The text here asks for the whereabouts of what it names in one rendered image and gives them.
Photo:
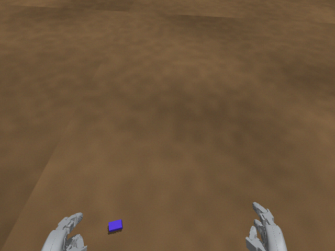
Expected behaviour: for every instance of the right robot hand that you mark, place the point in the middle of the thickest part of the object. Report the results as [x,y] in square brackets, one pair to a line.
[271,234]

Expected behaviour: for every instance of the left robot hand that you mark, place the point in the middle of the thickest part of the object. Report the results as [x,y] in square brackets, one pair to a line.
[57,239]

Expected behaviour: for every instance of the small box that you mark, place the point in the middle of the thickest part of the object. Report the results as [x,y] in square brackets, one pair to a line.
[115,225]

